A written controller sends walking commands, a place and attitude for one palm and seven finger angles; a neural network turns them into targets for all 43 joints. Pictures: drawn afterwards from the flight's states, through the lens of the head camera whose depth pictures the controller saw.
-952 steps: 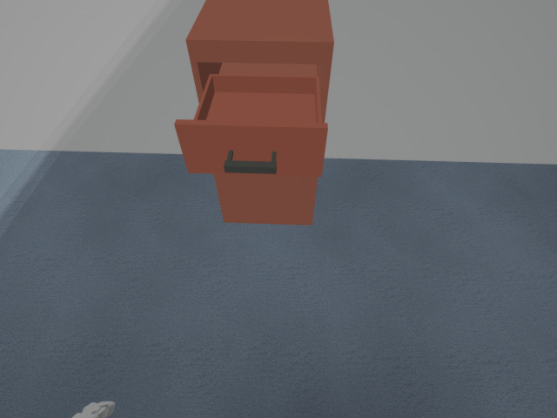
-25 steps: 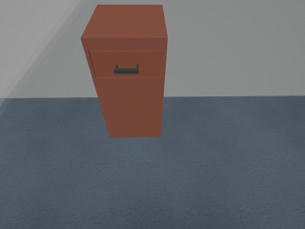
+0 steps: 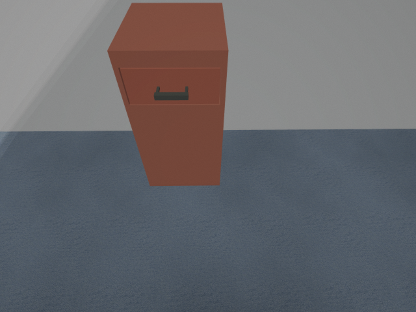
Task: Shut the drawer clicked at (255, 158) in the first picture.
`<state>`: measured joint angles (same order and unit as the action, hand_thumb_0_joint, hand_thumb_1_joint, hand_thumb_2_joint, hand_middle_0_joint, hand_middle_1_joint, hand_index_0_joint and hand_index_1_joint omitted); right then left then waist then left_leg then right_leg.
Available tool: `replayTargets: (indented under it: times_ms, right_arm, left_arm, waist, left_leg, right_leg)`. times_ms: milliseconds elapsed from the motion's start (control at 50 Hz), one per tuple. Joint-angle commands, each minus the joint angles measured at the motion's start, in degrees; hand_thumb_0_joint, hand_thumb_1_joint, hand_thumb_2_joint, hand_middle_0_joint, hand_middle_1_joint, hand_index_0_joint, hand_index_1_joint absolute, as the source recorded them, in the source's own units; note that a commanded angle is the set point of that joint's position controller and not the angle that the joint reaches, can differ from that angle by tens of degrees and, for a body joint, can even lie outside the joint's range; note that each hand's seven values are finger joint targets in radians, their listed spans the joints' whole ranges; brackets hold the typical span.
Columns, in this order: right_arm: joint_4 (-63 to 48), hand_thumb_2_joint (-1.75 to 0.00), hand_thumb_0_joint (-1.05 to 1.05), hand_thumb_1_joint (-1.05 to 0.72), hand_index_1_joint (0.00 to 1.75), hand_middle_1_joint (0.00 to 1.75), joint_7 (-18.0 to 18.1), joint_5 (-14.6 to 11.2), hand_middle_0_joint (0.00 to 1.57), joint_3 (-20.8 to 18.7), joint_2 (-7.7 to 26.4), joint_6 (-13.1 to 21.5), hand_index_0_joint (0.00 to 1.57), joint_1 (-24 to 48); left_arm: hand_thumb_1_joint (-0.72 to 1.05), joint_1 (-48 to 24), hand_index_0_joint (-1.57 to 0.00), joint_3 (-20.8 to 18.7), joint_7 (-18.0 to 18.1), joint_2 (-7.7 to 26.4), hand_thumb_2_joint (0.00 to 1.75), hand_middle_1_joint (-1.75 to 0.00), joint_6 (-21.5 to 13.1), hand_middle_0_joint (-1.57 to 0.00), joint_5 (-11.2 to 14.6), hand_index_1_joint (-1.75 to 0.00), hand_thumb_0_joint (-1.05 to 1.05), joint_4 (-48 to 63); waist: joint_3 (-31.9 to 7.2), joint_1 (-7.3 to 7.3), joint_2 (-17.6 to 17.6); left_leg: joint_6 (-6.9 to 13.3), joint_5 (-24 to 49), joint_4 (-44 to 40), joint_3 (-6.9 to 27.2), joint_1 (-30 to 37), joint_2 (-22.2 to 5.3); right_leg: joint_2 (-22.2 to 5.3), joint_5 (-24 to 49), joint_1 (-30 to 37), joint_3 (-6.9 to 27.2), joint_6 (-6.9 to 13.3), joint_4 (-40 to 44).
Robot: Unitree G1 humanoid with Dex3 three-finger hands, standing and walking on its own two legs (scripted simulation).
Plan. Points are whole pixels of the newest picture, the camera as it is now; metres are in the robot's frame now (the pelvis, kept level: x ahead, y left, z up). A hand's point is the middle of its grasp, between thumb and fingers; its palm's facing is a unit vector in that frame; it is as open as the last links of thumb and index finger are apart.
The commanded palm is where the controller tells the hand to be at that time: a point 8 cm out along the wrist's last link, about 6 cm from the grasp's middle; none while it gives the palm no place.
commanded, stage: stand and wait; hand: left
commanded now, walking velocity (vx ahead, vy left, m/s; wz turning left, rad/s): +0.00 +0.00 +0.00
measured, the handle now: (171, 92) +0.86 +0.19 -0.10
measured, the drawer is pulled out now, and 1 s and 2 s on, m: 0.00 0.00 0.00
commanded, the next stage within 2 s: none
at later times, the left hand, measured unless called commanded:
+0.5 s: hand out of the picture +0.07 +0.20 -0.17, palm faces +0.00 -0.96 -0.28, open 7.4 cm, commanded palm none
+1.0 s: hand out of the picture +0.08 +0.20 -0.16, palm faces -0.01 -0.96 -0.29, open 7.4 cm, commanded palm none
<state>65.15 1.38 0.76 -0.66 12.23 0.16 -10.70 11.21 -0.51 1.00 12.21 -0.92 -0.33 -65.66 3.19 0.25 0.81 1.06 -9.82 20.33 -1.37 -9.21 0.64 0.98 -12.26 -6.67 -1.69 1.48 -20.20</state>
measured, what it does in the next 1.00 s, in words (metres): stands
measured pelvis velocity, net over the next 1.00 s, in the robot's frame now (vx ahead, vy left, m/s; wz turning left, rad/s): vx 0.02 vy -0.02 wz -0.01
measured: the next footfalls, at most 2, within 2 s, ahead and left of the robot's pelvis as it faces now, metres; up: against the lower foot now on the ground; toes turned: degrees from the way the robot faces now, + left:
none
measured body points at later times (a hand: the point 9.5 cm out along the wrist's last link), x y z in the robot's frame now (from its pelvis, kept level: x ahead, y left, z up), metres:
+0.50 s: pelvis +0.02 -0.01 +0.00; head +0.03 -0.02 +0.45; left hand +0.07 +0.25 -0.14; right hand +0.05 -0.27 -0.16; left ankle +0.01 +0.11 -0.75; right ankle -0.01 -0.10 -0.75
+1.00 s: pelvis +0.02 -0.02 +0.00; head +0.04 -0.02 +0.45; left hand +0.08 +0.25 -0.14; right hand +0.06 -0.28 -0.15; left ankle +0.01 +0.11 -0.75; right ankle -0.01 -0.10 -0.75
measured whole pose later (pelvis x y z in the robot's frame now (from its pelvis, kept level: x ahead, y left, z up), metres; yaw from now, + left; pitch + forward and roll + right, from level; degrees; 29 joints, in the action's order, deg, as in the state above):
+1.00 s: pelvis +0.02 -0.02 +0.00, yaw -1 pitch -1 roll +0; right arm 65.0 1.4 0.7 -0.7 14.9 0.2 -9.3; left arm 9.4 -0.9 0.9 14.6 -1.3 -0.2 -64.9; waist 2.5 0.5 0.8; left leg -0.4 -10.7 18.1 -1.6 -6.4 -0.7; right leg 2.4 -12.7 -3.8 -1.2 2.8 -17.4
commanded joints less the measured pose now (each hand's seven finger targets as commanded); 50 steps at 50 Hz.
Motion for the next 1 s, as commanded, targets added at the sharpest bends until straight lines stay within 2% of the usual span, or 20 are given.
replayTargets:
  times_ms: [0, 40, 220, 340, 480, 560, 660, 760, 820, 860, 980]
  right_arm:
    - [-1.7, -0.90, 0.00, -0.90, 0.30, 0.30, 0.7, 0.1, 0.20, -1.4, 8.1, 0.8, 0.20, -1.6]
    - [-1.9, -0.90, 0.00, -0.90, 0.30, 0.30, 0.6, 0.1, 0.20, -1.4, 8.5, 0.7, 0.20, -1.4]
    - [-1.9, -0.90, 0.00, -0.90, 0.30, 0.30, 0.7, 0.1, 0.20, -1.4, 9.2, 1.1, 0.20, -0.5]
    - [-2.2, -0.90, 0.00, -0.90, 0.30, 0.30, 0.7, 0.1, 0.20, -1.6, 9.9, 1.0, 0.20, -0.6]
    - [-2.1, -0.90, 0.00, -0.90, 0.30, 0.30, 0.8, 0.1, 0.20, -1.6, 10.3, 1.0, 0.20, -0.1]
    - [-2.1, -0.90, 0.00, -0.90, 0.30, 0.30, 0.8, 0.1, 0.20, -1.7, 10.6, 1.1, 0.20, -0.1]
    - [-2.1, -0.90, 0.00, -0.90, 0.30, 0.30, 0.7, 0.1, 0.20, -1.6, 10.8, 1.0, 0.20, 0.4]
    - [-2.3, -0.90, 0.00, -0.90, 0.30, 0.30, 0.7, 0.1, 0.20, -1.7, 11.3, 0.9, 0.20, 0.5]
    - [-2.3, -0.90, 0.00, -0.90, 0.30, 0.30, 0.8, 0.1, 0.20, -1.7, 11.6, 1.1, 0.20, 0.6]
    - [-2.4, -0.90, 0.00, -0.90, 0.30, 0.30, 0.8, 0.1, 0.20, -1.6, 11.5, 1.0, 0.20, 0.6]
    - [-2.5, -0.90, 0.00, -0.90, 0.30, 0.30, 0.8, 0.1, 0.20, -1.6, 11.7, 1.1, 0.20, 0.7]
  left_arm:
    - [0.90, 0.9, -0.20, -1.7, 0.7, 9.2, 0.90, -0.30, -0.8, -0.20, -0.2, -0.30, 0.00, 2.0]
    - [0.90, 0.8, -0.20, -1.7, 0.7, 9.4, 0.90, -0.30, -0.8, -0.20, -0.3, -0.30, 0.00, 2.2]
    - [0.90, -0.2, -0.20, -1.9, 0.6, 10.1, 0.90, -0.30, -1.0, -0.20, -0.1, -0.30, 0.00, 2.5]
    - [0.90, -0.6, -0.20, -2.1, 0.8, 11.0, 0.90, -0.30, -1.2, -0.20, -0.2, -0.30, 0.00, 3.0]
    - [0.90, -1.0, -0.20, -2.2, 0.7, 11.4, 0.90, -0.30, -1.2, -0.20, -0.1, -0.30, 0.00, 3.0]
    - [0.90, -1.2, -0.20, -2.4, 0.8, 11.9, 0.90, -0.30, -1.3, -0.20, -0.1, -0.30, 0.00, 3.1]
    - [0.90, -1.4, -0.20, -2.3, 0.7, 12.0, 0.90, -0.30, -1.2, -0.20, -0.1, -0.30, 0.00, 3.1]
    - [0.90, -1.7, -0.20, -2.3, 0.7, 12.4, 0.90, -0.30, -1.3, -0.20, -0.1, -0.30, 0.00, 3.3]
    - [0.90, -1.7, -0.20, -2.4, 0.7, 12.5, 0.90, -0.30, -1.4, -0.20, -0.1, -0.30, 0.00, 3.2]
    - [0.90, -1.8, -0.20, -2.3, 0.7, 12.5, 0.90, -0.30, -1.3, -0.20, -0.1, -0.30, 0.00, 3.2]
    - [0.90, -1.7, -0.20, -2.4, 0.7, 12.6, 0.90, -0.30, -1.3, -0.20, -0.1, -0.30, 0.00, 3.3]
  waist:
    - [-1.4, 0.13, -0.4]
    - [-1.1, 0.15, -1.3]
    - [-3.0, 0.08, -0.3]
    - [-3.1, 0.14, -1.8]
    - [-3.5, 0.15, -0.3]
    - [-4.0, 0.18, -1.1]
    - [-2.5, 0.17, -0.9]
    - [-2.8, 0.34, -1.4]
    - [-4.1, 0.27, -0.5]
    - [-3.0, 0.26, -0.6]
    - [-3.7, 0.21, -0.8]
  left_leg:
    - [1.1, 6.9, -2.9, 6.2, 2.7, -7.0]
    - [1.0, 6.7, -2.8, 6.3, 2.6, -6.9]
    - [0.9, 9.5, -2.8, 6.0, 3.9, -7.1]
    - [0.8, 10.5, -2.5, 5.8, 4.3, -7.1]
    - [0.7, 11.1, -2.7, 5.4, 5.1, -7.3]
    - [0.6, 11.8, -2.5, 5.3, 5.5, -7.4]
    - [0.5, 10.3, -3.1, 5.2, 4.9, -7.4]
    - [0.5, 9.6, -3.0, 5.2, 5.2, -7.4]
    - [0.5, 11.5, -2.8, 5.2, 6.0, -7.5]
    - [0.4, 11.0, -3.0, 5.0, 5.5, -7.5]
    - [0.5, 11.2, -2.9, 5.0, 5.9, -7.6]
  right_leg:
    - [-7.3, 6.1, -3.0, 6.1, 1.4, 4.5]
    - [-7.2, 5.8, -3.2, 6.1, 1.4, 4.7]
    - [-7.5, 10.0, -1.4, 6.2, 1.5, 4.2]
    - [-7.5, 12.7, -0.7, 6.2, 1.3, 4.4]
    - [-7.7, 13.8, -0.2, 6.4, 1.5, 4.5]
    - [-7.8, 15.2, 0.3, 6.3, 1.4, 4.5]
    - [-7.7, 13.5, -0.3, 6.4, 1.3, 5.2]
    - [-7.7, 13.6, -0.2, 6.6, 1.2, 5.5]
    - [-7.7, 15.5, 0.6, 6.9, 1.3, 5.1]
    - [-7.7, 15.0, 0.1, 6.7, 1.3, 5.3]
    - [-7.7, 15.3, 0.5, 6.8, 1.3, 5.3]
